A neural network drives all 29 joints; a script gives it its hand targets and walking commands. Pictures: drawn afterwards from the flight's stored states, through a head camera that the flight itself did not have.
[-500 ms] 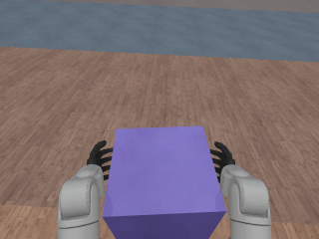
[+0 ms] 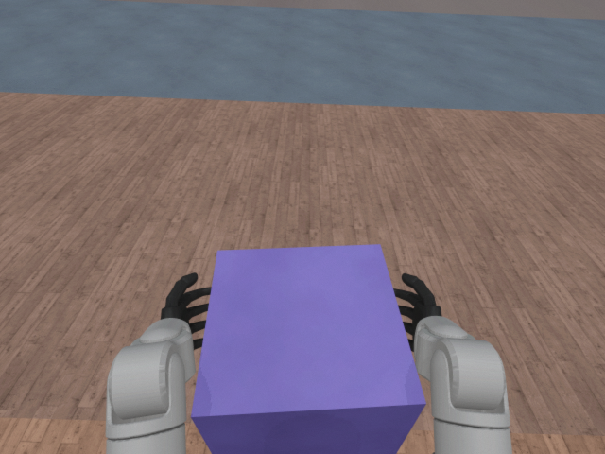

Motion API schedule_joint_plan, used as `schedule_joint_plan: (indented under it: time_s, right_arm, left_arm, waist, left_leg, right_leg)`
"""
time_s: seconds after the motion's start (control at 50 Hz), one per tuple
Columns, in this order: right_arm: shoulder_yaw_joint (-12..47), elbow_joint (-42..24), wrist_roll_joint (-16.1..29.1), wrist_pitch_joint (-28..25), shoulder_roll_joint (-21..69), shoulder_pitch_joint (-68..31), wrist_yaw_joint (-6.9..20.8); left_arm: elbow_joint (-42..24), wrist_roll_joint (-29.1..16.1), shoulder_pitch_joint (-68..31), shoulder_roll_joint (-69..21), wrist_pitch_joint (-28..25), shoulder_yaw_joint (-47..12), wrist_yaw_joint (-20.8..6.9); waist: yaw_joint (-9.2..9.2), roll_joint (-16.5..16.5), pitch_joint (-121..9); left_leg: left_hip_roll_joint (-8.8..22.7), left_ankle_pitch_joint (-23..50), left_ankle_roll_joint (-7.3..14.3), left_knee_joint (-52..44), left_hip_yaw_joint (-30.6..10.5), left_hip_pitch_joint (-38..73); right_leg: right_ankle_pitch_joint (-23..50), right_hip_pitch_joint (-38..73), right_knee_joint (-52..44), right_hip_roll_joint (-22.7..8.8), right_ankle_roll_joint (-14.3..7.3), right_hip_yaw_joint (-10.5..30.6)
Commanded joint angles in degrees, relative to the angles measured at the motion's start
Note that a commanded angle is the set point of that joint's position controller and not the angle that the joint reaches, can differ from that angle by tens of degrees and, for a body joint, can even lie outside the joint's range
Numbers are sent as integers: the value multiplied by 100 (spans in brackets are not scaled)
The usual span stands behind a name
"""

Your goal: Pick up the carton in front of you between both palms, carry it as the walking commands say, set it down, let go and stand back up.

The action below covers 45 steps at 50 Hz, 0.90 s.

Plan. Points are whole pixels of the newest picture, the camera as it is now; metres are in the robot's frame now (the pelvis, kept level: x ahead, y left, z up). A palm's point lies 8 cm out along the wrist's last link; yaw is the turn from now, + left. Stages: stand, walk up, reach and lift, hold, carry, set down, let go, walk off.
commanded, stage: carry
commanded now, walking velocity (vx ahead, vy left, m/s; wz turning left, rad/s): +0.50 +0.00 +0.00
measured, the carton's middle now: (303, 367) +0.25 +0.00 +0.01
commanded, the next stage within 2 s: none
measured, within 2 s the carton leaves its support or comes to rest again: neither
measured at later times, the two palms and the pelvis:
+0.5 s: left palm (234, 192) +0.52 +0.11 +0.09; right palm (402, 187) +0.55 -0.19 +0.09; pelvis +0.23 -0.07 +0.00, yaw +4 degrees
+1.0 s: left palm (234, 109) +0.90 +0.15 +0.06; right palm (353, 110) +0.89 -0.15 +0.07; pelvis +0.53 +0.00 -0.01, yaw +1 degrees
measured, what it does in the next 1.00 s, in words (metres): walks ahead: right foot, then left foot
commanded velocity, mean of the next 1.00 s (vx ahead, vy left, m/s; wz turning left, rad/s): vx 0.50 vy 0.00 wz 0.00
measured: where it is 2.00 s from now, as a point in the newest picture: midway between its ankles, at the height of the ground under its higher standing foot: (286, 317)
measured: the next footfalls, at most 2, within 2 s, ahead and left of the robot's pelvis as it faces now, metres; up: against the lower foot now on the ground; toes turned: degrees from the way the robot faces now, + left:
right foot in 0.30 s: +0.30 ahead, -0.14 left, +0.00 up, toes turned -9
left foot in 0.82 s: +0.58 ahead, +0.06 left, -0.01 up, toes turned +8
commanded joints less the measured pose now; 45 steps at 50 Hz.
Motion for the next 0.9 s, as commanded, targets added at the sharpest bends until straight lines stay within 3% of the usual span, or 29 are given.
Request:
schedule_joint_plan:
  time_s: [0.0, 0.04, 0.1, 0.16, 0.22, 0.26, 0.28, 0.3, 0.32, 0.34, 0.38, 0.4, 0.44, 0.5, 0.56, 0.7, 0.74, 0.76, 0.78, 0.8, 0.82, 0.84, 0.86, 0.88]
  right_arm:
    - [4051, -851, 2517, -58, 5246, -3121, 1443]
    - [4128, -1115, 2603, -77, 5275, -3243, 1436]
    - [4103, -1033, 2556, -39, 5142, -2833, 1458]
    - [4053, -824, 2462, -17, 5014, -2532, 1497]
    - [4055, -799, 2423, -31, 4916, -2766, 1494]
    - [4076, -800, 2437, -32, 4800, -3066, 1450]
    - [4083, -759, 2425, -24, 4708, -3143, 1417]
    - [4062, -716, 2393, -2, 4527, -3293, 1393]
    - [4108, -711, 2442, 38, 4497, -3488, 1374]
    - [4103, -530, 2454, 19, 4571, -3695, 1361]
    - [4075, -375, 2550, -77, 4755, -4159, 1336]
    - [4066, -285, 2586, -128, 4820, -4386, 1312]
    - [4065, -120, 2591, -223, 4837, -4747, 1213]
    - [3928, 190, 2521, -290, 4721, -5106, 1068]
    - [3733, 513, 2508, -264, 4634, -5520, 991]
    - [3243, 1408, 2587, -179, 4831, -6498, 1006]
    - [3070, 1579, 2605, -168, 4924, -6712, 1029]
    - [2964, 1696, 2595, -161, 4964, -6748, 1041]
    - [2838, 1852, 2567, -159, 4966, -6674, 1057]
    - [2723, 1930, 2558, -154, 4978, -6611, 1088]
    - [2570, 2025, 2504, -157, 4844, -6698, 1101]
    - [2559, 2055, 2571, -154, 5025, -6779, 1133]
    - [2608, 1862, 2671, -165, 5262, -7006, 1178]
    - [2700, 1619, 2793, -182, 5477, -7264, 1214]
  left_arm:
    - [-390, -2495, -2884, -5306, -71, -4242, -1454]
    - [-528, -2469, -2808, -5355, -132, -4212, -1396]
    - [-475, -2289, -2365, -5247, -128, -4141, -1319]
    - [-421, -2173, -2198, -5130, -95, -4115, -1319]
    - [-547, -2296, -2611, -5015, -73, -4188, -1363]
    - [-520, -2397, -2887, -4908, -61, -4204, -1384]
    - [-405, -2430, -2964, -4815, -57, -4168, -1386]
    - [-239, -2397, -2894, -4660, -52, -4106, -1369]
    - [-28, -2315, -2988, -4495, -87, -4025, -1357]
    - [-95, -2387, -3229, -4529, -97, -4043, -1348]
    - [-97, -2575, -3864, -4683, -166, -4164, -1334]
    - [-88, -2657, -4194, -4768, -215, -4207, -1333]
    - [42, -2787, -4656, -4820, -292, -4218, -1327]
    - [404, -2902, -5037, -4709, -341, -4119, -1304]
    - [758, -2959, -5428, -4639, -318, -3940, -1261]
    - [1729, -2905, -6334, -4858, -264, -3439, -1186]
    - [1918, -2908, -6593, -5016, -265, -3364, -1171]
    - [2004, -2923, -6699, -5096, -258, -3338, -1164]
    - [2074, -2933, -6779, -5174, -245, -3314, -1157]
    - [2131, -2916, -6832, -5215, -234, -3267, -1147]
    - [2258, -2911, -6773, -5383, -198, -3195, -1145]
    - [2276, -2877, -6911, -5448, -200, -3136, -1125]
    - [2148, -2859, -7111, -5586, -216, -3134, -1100]
    - [1959, -2872, -7254, -5705, -235, -3130, -1065]
  waist:
    - [-83, 396, -905]
    - [-75, 440, -936]
    - [-60, 565, -836]
    - [-75, 823, -577]
    - [-61, 1035, -352]
    - [57, 846, -519]
    - [97, 530, -847]
    - [303, -362, -1185]
    - [308, -1842, -1371]
    - [306, -1503, -1286]
    - [246, -598, -1340]
    - [232, -278, -1302]
    - [252, -459, -1378]
    - [282, -552, -1335]
    - [359, -513, -1159]
    - [475, -816, -918]
    - [337, -878, -1017]
    - [125, -785, -1245]
    - [-152, -392, -1647]
    - [-328, 126, -2027]
    - [-145, 1463, -2299]
    - [-294, 1916, -2335]
    - [-267, 1615, -2152]
    - [-252, 964, -1963]
  left_leg:
    - [2152, 460, 830, -1648, -3004, 2596]
    - [1810, 399, 573, -1840, -2264, 2433]
    - [1477, 1086, 474, -1812, -1530, 2345]
    - [1297, 1702, 387, -1658, -1030, 2128]
    - [1245, 1636, 211, -1440, -770, 1747]
    - [1060, 1850, 45, -492, -358, 1246]
    - [805, 2127, -80, 554, -77, 722]
    - [530, 1323, -308, 2239, 39, -161]
    - [-317, -859, -537, 3695, -264, -1817]
    - [-78, -1384, -324, 4623, -1173, -2404]
    - [349, -975, -103, 4934, -1444, -2608]
    - [489, -624, -85, 4578, -1499, -2524]
    - [454, -127, -126, 4118, -1327, -2318]
    - [440, 162, -236, 3500, -1213, -2576]
    - [414, 442, -317, 2534, -1064, -2809]
    - [-14, 1475, -36, 615, -550, -2140]
    - [-153, 1438, 122, 273, -476, -1568]
    - [-304, 1513, 152, 7, -333, -816]
    - [-481, 1446, 101, -219, -105, 371]
    - [228, 1060, 57, 155, -973, 1660]
    - [1638, 1245, 588, -109, -3693, 2692]
    - [1892, 1349, 1054, -526, -4603, 3267]
    - [1808, 1811, 1099, -371, -4139, 3134]
    - [1614, 2596, 978, -212, -3585, 2817]
  right_leg:
    - [226, -2511, 819, -299, -111, 390]
    - [1025, -2224, 420, -243, -64, 224]
    - [1601, -1986, -241, -129, -8, 6]
    - [1940, -1632, -1015, 9, -23, -239]
    - [2247, -988, -1520, 102, -109, -437]
    - [2216, 199, -1865, 340, -177, -811]
    - [1826, 1263, -1832, 472, -240, -896]
    - [956, 2179, -2282, -463, -380, 529]
    - [269, 2991, -3205, -1855, -1097, 3473]
    - [755, 2910, -3362, -2073, -1342, 3804]
    - [1857, 2597, -2924, -1774, -1254, 2653]
    - [1964, 2278, -2916, -1623, -1101, 2169]
    - [1819, 1992, -3028, -1387, -978, 1556]
    - [1887, 2001, -3180, -1334, -1155, 1208]
    - [2619, 2221, -3138, -1197, -1245, 905]
    - [4100, 2570, -2510, -785, -899, 255]
    - [4884, 2653, -1962, -801, -726, 137]
    - [5314, 2546, -1322, -693, -551, -69]
    - [5073, 2145, -193, -419, -366, -373]
    - [3504, 1008, 1027, -309, -270, -159]
    - [885, -738, 2201, 466, -105, 64]
    - [-142, -1894, 3116, 811, -158, 605]
    - [-13, -2250, 3464, 546, -321, 886]
    - [239, -2351, 3320, 394, -360, 895]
